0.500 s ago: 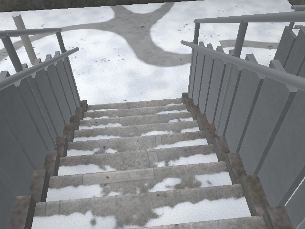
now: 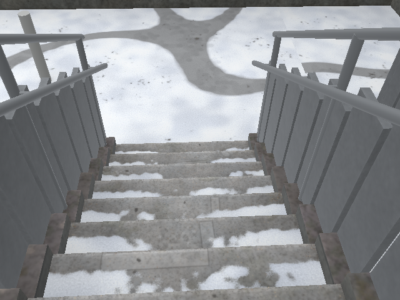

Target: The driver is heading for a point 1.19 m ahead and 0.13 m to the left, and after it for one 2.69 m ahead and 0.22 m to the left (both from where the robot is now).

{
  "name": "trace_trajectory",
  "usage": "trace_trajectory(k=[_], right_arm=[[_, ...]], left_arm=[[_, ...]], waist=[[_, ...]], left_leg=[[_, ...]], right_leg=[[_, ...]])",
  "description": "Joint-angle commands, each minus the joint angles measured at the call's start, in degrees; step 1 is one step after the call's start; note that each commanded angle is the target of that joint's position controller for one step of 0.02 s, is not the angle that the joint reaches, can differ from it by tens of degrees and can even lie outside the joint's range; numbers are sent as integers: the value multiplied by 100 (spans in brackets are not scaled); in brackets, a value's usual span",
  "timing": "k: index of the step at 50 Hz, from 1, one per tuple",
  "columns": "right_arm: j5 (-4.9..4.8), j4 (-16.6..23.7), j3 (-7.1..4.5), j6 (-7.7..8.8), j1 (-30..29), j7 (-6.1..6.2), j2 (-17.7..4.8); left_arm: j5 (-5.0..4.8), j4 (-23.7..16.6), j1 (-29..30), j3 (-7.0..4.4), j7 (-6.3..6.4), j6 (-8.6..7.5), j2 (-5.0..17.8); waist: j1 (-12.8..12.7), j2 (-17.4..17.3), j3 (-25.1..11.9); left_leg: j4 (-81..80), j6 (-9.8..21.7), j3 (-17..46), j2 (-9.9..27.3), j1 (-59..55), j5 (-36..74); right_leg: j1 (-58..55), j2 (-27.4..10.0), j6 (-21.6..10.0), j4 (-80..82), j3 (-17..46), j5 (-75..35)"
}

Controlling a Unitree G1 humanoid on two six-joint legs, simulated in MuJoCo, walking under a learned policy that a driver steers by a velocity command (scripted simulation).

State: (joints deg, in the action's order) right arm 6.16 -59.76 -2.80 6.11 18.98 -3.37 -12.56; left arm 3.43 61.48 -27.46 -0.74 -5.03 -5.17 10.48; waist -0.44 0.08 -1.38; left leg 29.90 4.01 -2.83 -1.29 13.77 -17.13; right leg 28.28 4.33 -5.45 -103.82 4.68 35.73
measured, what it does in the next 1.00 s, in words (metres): goes down: right foot 0.16 m lower, then left foot 0.16 m lower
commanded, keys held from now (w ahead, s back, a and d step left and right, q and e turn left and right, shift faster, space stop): w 1.00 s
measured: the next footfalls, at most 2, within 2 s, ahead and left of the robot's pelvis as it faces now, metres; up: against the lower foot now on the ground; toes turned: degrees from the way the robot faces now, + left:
right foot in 0.34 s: +0.34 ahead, -0.13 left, -0.16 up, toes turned -3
left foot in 0.82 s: +0.60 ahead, +0.10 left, -0.32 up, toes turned +4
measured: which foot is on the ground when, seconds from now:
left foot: down 0.00-0.36, up 0.38-0.80, down 0.82-1.00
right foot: up 0.00-0.32, down 0.34-0.84, up 0.86-1.00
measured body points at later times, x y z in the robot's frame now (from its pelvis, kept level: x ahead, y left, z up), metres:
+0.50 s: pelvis +0.29 -0.05 -0.17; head +0.29 -0.05 +0.28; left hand +0.28 +0.20 -0.32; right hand +0.30 -0.28 -0.32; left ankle +0.26 +0.10 -0.75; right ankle +0.29 -0.13 -0.90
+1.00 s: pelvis +0.56 +0.02 -0.33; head +0.56 +0.02 +0.12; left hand +0.58 +0.25 -0.48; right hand +0.54 -0.23 -0.48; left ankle +0.56 +0.09 -1.06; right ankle +0.59 -0.13 -0.92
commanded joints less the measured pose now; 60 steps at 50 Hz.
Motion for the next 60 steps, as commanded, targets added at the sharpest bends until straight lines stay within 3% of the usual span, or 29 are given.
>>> trace_trajectory(k=[1,2,4,8,14,15,17,19,21,23,24,26,28,30,32,35,39,41,42,43,44,45,47,48,49,52,55,57,60], right_arm=[[116,78,358,-42,340,61,718],[101,89,372,11,378,152,639],[-215,-62,415,112,737,200,292],[-40,-12,494,367,978,373,-32],[-265,-299,443,14,1999,313,-351],[-41,-312,454,-24,1809,233,-365],[-135,-100,357,-104,1351,-31,-439],[-289,-109,389,-79,2372,-443,139],[-452,841,360,55,499,-94,-114],[-111,770,354,-7,306,266,-12],[-19,623,372,-76,279,270,177],[11,463,312,-256,494,102,156],[12,423,382,-188,752,5,248],[102,846,420,-123,-558,67,100],[-53,828,459,-134,-802,123,36],[-42,1019,323,-315,-857,37,-424],[-233,1136,437,-178,-1626,97,-300],[-416,309,106,14,621,88,-860],[-254,-73,-107,-6,2306,37,-1292],[-195,-136,-258,-115,2607,-107,-1855],[51,-184,-339,-211,2791,-165,-1792],[129,-19,-248,-255,1884,-78,-1282],[90,121,162,-204,1080,-45,-128],[77,305,407,-24,330,117,559],[-153,529,496,109,-108,197,667],[-77,36,384,172,955,169,-193],[-133,-448,515,263,2157,335,170],[-109,-162,640,168,1719,326,338],[-9,87,611,187,986,73,-34]], left_arm=[[195,-670,499,-3,180,-136,135],[263,-647,554,48,204,-22,-34],[271,-719,915,59,106,80,-48],[204,-975,1411,210,164,-29,85],[297,-1588,2684,292,133,168,379],[274,-1236,2006,259,129,96,399],[75,-473,-288,-168,192,-23,1256],[139,-151,-1977,-398,64,126,1880],[372,-304,-1083,-340,70,95,1387],[269,-677,675,232,229,-123,-197],[270,-696,884,210,292,-211,-146],[-18,-333,18,203,372,-263,109],[149,-170,-353,220,323,-313,230],[83,269,-1386,405,582,-428,-352],[126,28,-925,478,554,-337,-267],[139,-247,-147,351,305,-288,375],[131,155,-1135,212,502,13,552],[269,197,-826,80,156,190,804],[348,547,-1805,159,-146,161,161],[92,283,-2000,205,-289,66,-127],[-181,-598,-505,106,-267,-17,284],[-218,-973,230,122,-135,-54,356],[-89,-650,-127,121,216,-5,117],[200,-708,156,203,248,-6,-128],[334,-640,489,189,171,-19,-175],[316,-593,332,156,-33,64,-17],[341,-1073,1712,209,118,22,193],[342,-969,1692,292,164,24,178],[331,-1411,2010,180,89,265,691]], waist=[[-129,565,898],[-215,-310,1285],[-68,-359,834],[139,104,385],[779,-19,1114],[485,-255,790],[-559,665,454],[-753,1755,-1840],[-832,-32,-290],[229,-480,396],[354,206,1025],[96,293,690],[247,224,376],[-548,-43,359],[-323,220,277],[86,260,791],[-674,117,855],[339,-467,243],[745,-1345,-1075],[653,-1811,-1820],[1284,-1064,-1251],[1002,-138,-311],[140,87,462],[-256,162,913],[-143,204,1059],[-120,-275,503],[620,-26,518],[404,-105,380],[43,-86,746]], left_leg=[[-960,1304,1696,1818,-706,1565],[-1075,1348,1562,1636,501,1923],[-1020,1401,1017,1143,1778,1933],[378,726,389,253,2683,503],[1598,1085,2103,1196,-539,738],[2173,961,1959,1190,-79,1234],[4162,549,997,412,1061,1780],[8922,-151,278,-340,4076,-3238],[7909,-95,795,409,5902,-1622],[5077,157,1311,1169,4127,1060],[4658,258,1028,1243,3540,1151],[3705,64,489,1048,2735,1811],[3910,-99,419,930,2504,2346],[2039,-316,972,1308,4569,3705],[976,-307,240,809,1694,5156],[1472,-371,218,632,578,3685],[-997,-192,533,814,1501,2556],[-1619,39,-30,555,-1294,3384],[250,1083,373,1289,-4341,6237],[1103,2072,1396,2259,-5504,7807],[288,2326,2729,2743,-5440,5628],[-244,1899,2891,2951,-4183,2675],[-763,1600,1990,2097,-869,993],[-1030,1217,1409,1533,604,1054],[-1287,1224,717,1227,1793,1345],[-478,1471,1073,1205,1973,1505],[253,1458,1964,1704,-928,1848],[533,1082,999,826,1466,559],[477,1007,1124,924,2918,-766]], right_leg=[[2995,-1359,-415,2542,799,-3058],[2363,-1487,-434,2989,486,-3241],[864,-1274,-133,4284,-215,-4321],[-778,-982,192,6637,-476,-7655],[862,-1221,192,8599,-132,-4883],[-204,-1197,174,7673,-150,-5375],[-3067,-694,28,8757,-991,-5378],[-7113,-2631,-1996,6339,1023,-9382],[-5063,-3004,-1845,7608,2156,-3732],[-1720,-2103,-1221,8308,1300,-2728],[-419,-1872,-1277,8500,930,-3037],[228,-1524,-1380,8351,403,-2816],[499,-1508,-1383,7618,485,-3573],[-1697,-1736,-1157,6877,900,-3093],[812,-910,-766,6609,72,-1938],[1840,-1202,-874,6556,526,-819],[-1265,-1660,-900,5308,1436,-1890],[-576,-1136,-580,3164,606,-2837],[1261,-382,35,666,0,-1671],[2798,31,282,-1794,-397,1324],[4605,75,376,-2009,-200,1205],[5287,-639,268,-1063,145,-101],[3657,-1117,-50,122,284,-1755],[2894,-1569,-254,2198,491,-3348],[1646,-1483,-254,3822,77,-4463],[1142,-1113,105,3522,-265,-4917],[3881,-1510,513,5443,400,-5539],[1027,-1158,423,6487,-335,-7221],[-621,-994,346,5899,-408,-6190]])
